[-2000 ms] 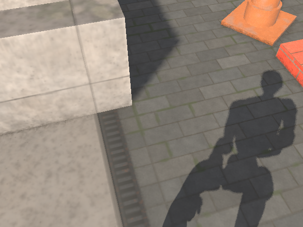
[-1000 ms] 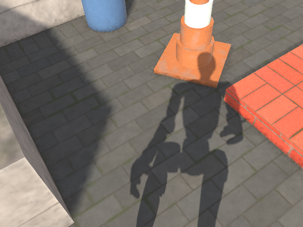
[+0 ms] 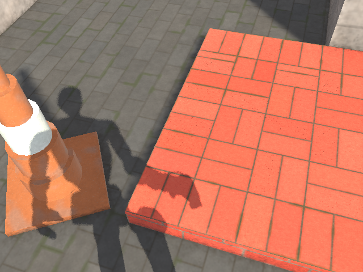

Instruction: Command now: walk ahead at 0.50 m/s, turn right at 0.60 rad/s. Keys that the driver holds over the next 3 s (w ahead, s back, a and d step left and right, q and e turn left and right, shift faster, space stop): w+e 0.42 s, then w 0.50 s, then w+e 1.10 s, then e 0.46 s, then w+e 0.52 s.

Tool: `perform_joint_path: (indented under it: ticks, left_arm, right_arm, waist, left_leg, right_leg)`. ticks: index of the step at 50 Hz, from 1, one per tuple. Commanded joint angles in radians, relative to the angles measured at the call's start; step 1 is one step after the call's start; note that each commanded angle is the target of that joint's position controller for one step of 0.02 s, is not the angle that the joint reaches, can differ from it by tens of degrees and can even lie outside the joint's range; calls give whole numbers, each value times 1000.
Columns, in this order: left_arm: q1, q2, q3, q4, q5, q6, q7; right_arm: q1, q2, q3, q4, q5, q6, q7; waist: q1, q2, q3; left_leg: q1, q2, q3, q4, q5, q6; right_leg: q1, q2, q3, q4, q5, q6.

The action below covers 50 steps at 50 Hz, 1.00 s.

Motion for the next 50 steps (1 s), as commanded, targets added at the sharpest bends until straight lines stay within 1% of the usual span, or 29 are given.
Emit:
perform_joint_path:
  ticks: [1, 6, 8, 10, 11, 12, 13, 14, 15, 16, 17, 19, 22, 26, 31, 33, 34, 35, 36, 37, 38, 40, 41, 43, 45, 47, 48, 49, 50]
  left_arm:
    - [43, 165, 41, -44, 0, -19, 6]
    - [74, 188, 45, -34, 12, -17, 22]
    - [24, 195, 44, -46, 16, -16, 26]
    - [-29, 205, 42, -48, 9, -24, 16]
    - [-12, 132, 20, -73, -4, -33, 10]
    - [122, 41, 3, -99, -30, -26, 14]
    - [116, 137, 10, -62, 13, -9, 25]
    - [37, 151, 16, -55, 23, -1, 18]
    - [-17, 142, 14, -58, 22, 3, 9]
    - [-45, 119, 11, -64, 29, 11, 0]
    - [-53, 99, 5, -72, 43, 21, -8]
    - [-58, 90, 5, -77, 40, 38, -21]
    - [-149, 73, -1, -114, 44, 43, -38]
    - [-203, 20, -26, -123, 45, 42, -45]
    - [-354, 10, -46, -176, 43, 34, -37]
    - [-333, 35, -37, -162, 45, 18, -27]
    - [-249, 25, -35, -132, 49, 5, -21]
    - [-96, 18, -29, -79, 51, -7, -15]
    - [30, 96, -6, -39, 63, -9, -1]
    - [45, 218, 11, -50, 61, -8, 7]
    - [172, 276, 48, -18, 23, 2, 18]
    - [49, 147, 14, -2, 24, -2, 18]
    - [25, 93, -5, 13, 29, -4, 15]
    - [46, 28, -28, 50, 24, -17, 10]
    - [75, 21, -36, 94, 33, -34, 4]
    - [57, -4, -54, 134, 21, -43, 2]
    - [57, -7, -62, 150, 11, -43, 20]
    - [57, 26, -59, 144, 5, -42, 34]
    - [39, 24, -62, 135, 2, -48, 39]
  right_arm:
    - [-95, -72, -15, -87, 3, -14, 2]
    - [-201, -81, -3, -129, 14, -38, -1]
    - [-112, -103, -10, -102, 15, -46, -10]
    - [114, -153, -30, -36, 16, -65, -33]
    - [259, -219, -45, -24, -2, -76, -49]
    - [250, -316, -64, -34, -16, -62, -49]
    - [182, -231, -56, -41, 2, -47, -41]
    - [118, -140, -33, -52, 11, -44, -38]
    - [74, -95, -19, -46, 12, -46, -35]
    - [84, -81, -12, -33, 8, -51, -37]
    - [112, -87, -12, -13, 12, -59, -39]
    - [138, -97, -17, 10, 23, -82, -25]
    - [158, -97, -19, 32, 29, -96, -19]
    - [189, -83, -13, 57, 16, -86, -16]
    - [246, -116, -13, 89, 14, -69, -18]
    - [271, -123, -11, 103, 14, -58, -19]
    - [303, -146, -14, 130, 24, -47, -24]
    - [273, -175, -24, 133, 48, -40, -29]
    - [241, -132, -15, 98, 56, -49, -27]
    - [280, 33, 19, 54, 30, -53, -19]
    - [234, -22, 7, 34, 53, -42, -31]
    - [116, -34, 0, 8, 34, -43, -27]
    - [100, -26, 0, 8, 25, -35, -19]
    - [66, 54, 18, -29, 27, 0, -17]
    - [-68, 120, 49, -116, 35, 9, -30]
    - [-168, 131, 78, -202, 27, 5, -30]
    - [-200, 125, 84, -238, 19, 5, -25]
    - [-177, 89, 85, -240, 13, 10, -16]
    - [-132, 70, 76, -220, 2, 11, -8]
  waist:
    - [10, -94, 12]
    - [36, -114, 16]
    - [-12, -131, -5]
    - [-132, -79, -113]
    - [-175, 18, -259]
    - [-95, 302, -367]
    - [-64, 163, -297]
    - [-63, 48, -157]
    - [-55, 6, -89]
    - [-57, 30, -59]
    - [-51, 49, -37]
    - [-35, 60, -52]
    - [-40, 55, -30]
    - [-40, 77, -45]
    - [-70, 61, 18]
    - [-70, 12, -27]
    - [-37, 25, -97]
    - [51, 47, -157]
    - [97, 0, -241]
    - [-5, -205, -255]
    - [111, -158, -330]
    - [39, -127, -53]
    - [4, -114, -9]
    - [-33, -162, 15]
    - [-47, -149, 54]
    - [-91, -137, 118]
    - [-105, -131, 128]
    - [-107, -101, 103]
    - [-116, -64, 53]
  left_leg:
    - [-45, -36, 15, -110, 99, -3]
    - [45, -88, 7, -284, 114, 26]
    - [230, -118, 11, -351, 51, 50]
    - [541, -133, 20, -442, 47, 89]
    - [775, 67, -172, -474, -112, 133]
    - [987, 334, -630, -579, -136, 247]
    - [881, 313, -701, -610, -291, 251]
    - [734, 262, -535, -632, -310, 231]
    - [646, 204, -384, -652, -188, 211]
    - [602, 168, -270, -665, -65, 198]
    - [546, 150, -193, -676, 45, 196]
    - [544, 147, -115, -686, 189, 206]
    - [559, 158, -36, -727, 208, 225]
    - [577, 139, 70, -681, 339, 234]
    - [608, 164, 115, -666, 419, 219]
    - [690, 111, 172, -501, 796, 200]
    - [718, 92, 178, -328, 954, 192]
    - [638, 75, 185, -139, 879, 175]
    - [368, 46, 165, 99, 411, 137]
    - [47, -56, 121, 424, -443, 94]
    - [-65, -121, 22, 581, -343, 93]
    - [-250, -71, 57, 704, -291, 92]
    - [-282, -67, 66, 773, -301, 96]
    - [-391, -73, 82, 1026, -356, 116]
    - [-580, -88, 65, 1172, -382, 154]
    - [-554, -63, 98, 953, -345, 166]
    - [-512, -49, 104, 846, -312, 162]
    - [-416, -53, 160, 698, -274, 145]
    - [-257, -40, 157, 586, -170, 141]
  right_leg:
    - [30, -256, 229, -81, 291, -124]
    - [99, -269, 265, 6, 436, -90]
    - [49, -259, 271, 73, 527, -47]
    - [-14, -182, 232, 351, 661, -2]
    - [-131, -123, 174, 610, 410, 22]
    - [-430, 46, 51, 872, -337, 60]
    - [-510, -55, 48, 961, -304, 52]
    - [-505, -98, 34, 951, -209, 57]
    - [-491, -133, 17, 913, -147, 64]
    - [-482, -156, -1, 886, -131, 72]
    - [-460, -162, -14, 887, -133, 78]
    - [-460, -167, -22, 888, -98, 81]
    - [-546, -188, -21, 834, -19, 93]
    - [-542, -167, -79, 756, 18, 104]
    - [-490, -165, -146, 528, -24, 55]
    - [-364, -84, -218, 403, -92, 34]
    - [-228, -40, -240, 272, -58, 21]
    - [-7, -51, -225, 65, 108, 6]
    - [291, -230, -18, 80, 147, -22]
    - [476, -536, 324, 222, 846, -57]
    - [473, -587, 379, 145, 839, -212]
    - [266, -460, 242, 54, 432, -157]
    - [182, -413, 188, 36, 361, -123]
    - [54, -397, 142, -20, 196, -110]
    - [-12, -402, 131, -71, 21, -92]
    - [-185, -333, 64, -169, -126, -51]
    - [-222, -324, 64, -217, -44, -58]
    - [-234, -317, 52, -290, 92, -91]
    - [-228, -312, 14, -309, 290, -100]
